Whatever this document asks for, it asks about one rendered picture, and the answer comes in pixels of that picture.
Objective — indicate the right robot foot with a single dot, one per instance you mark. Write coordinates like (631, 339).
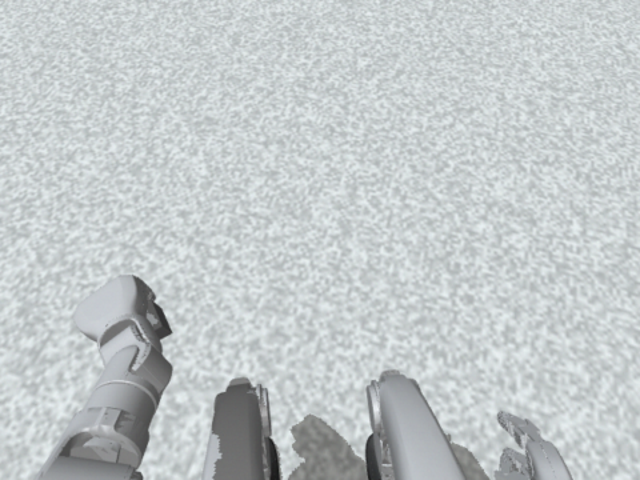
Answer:
(371, 461)

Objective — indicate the left robot arm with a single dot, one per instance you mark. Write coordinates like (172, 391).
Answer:
(108, 438)

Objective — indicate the left robot hand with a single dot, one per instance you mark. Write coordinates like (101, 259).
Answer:
(126, 294)

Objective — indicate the cube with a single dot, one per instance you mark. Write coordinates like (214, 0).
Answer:
(158, 320)

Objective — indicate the right robot hand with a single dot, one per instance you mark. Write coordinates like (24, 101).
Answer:
(542, 460)

